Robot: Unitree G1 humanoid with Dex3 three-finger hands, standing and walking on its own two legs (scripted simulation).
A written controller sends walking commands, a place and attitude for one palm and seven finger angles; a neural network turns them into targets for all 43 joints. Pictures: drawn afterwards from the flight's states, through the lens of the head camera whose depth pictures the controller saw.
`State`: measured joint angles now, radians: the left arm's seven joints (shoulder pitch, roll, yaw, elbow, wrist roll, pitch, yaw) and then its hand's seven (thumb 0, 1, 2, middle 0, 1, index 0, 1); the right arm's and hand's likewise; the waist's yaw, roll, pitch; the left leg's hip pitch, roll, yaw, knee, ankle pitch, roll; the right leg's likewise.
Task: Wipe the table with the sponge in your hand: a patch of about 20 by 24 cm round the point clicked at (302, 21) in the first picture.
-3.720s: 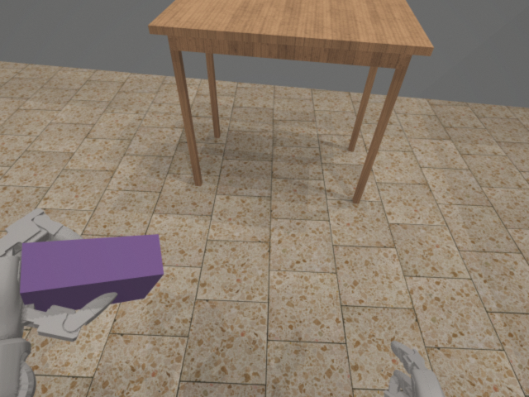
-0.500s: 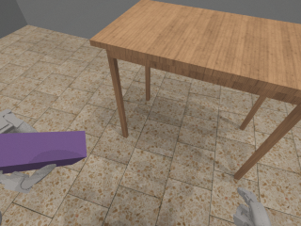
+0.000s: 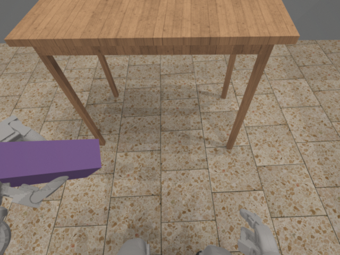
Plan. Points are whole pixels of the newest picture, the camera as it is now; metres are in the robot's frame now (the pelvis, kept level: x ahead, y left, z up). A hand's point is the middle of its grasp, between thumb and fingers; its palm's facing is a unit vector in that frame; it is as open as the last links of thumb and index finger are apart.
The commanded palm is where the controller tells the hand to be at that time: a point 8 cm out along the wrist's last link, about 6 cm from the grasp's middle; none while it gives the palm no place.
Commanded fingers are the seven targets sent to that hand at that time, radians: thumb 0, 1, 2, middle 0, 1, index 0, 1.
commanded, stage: turn to face it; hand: left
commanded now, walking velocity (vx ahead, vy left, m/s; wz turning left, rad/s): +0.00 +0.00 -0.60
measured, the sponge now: (66, 162) +0.25 +0.19 +0.15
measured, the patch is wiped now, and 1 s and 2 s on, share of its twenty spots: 0.00 0.00 0.00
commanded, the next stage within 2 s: take the last steps up to it in 0.62 s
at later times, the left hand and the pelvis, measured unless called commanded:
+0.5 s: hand (58, 171) +0.22 +0.18 +0.19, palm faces +0.17 -0.90 -0.40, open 9.2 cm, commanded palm +0.18 +0.22 +0.19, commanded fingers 0.00 0.10 1.30 -1.20 -1.60 -1.20 -1.60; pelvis -0.05 +0.00 +0.01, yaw -16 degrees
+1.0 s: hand (93, 199) +0.18 +0.11 +0.19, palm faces +0.05 -0.90 -0.44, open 9.2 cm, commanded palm +0.15 +0.17 +0.19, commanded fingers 0.00 0.10 1.30 -1.20 -1.60 -1.20 -1.60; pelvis -0.10 -0.03 +0.01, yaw -22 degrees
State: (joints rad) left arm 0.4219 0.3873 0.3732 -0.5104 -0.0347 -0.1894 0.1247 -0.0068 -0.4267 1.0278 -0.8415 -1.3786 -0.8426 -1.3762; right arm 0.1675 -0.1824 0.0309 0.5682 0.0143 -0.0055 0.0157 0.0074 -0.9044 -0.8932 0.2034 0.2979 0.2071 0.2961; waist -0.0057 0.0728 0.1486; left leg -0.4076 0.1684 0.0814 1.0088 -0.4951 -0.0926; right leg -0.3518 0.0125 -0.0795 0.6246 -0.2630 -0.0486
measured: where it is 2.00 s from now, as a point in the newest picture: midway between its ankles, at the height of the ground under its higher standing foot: outside the picture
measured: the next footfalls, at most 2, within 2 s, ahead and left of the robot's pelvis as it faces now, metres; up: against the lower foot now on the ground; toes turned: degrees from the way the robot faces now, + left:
left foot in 0.30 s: +0.02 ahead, +0.13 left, +0.00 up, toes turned -5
right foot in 0.62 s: -0.07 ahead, -0.16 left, +0.00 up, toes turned -26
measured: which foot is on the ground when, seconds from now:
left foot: up 0.00-0.28, down 0.30-0.64, up 0.66-0.96, down 0.98-1.00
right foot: down 0.00-0.32, up 0.34-0.60, down 0.62-1.00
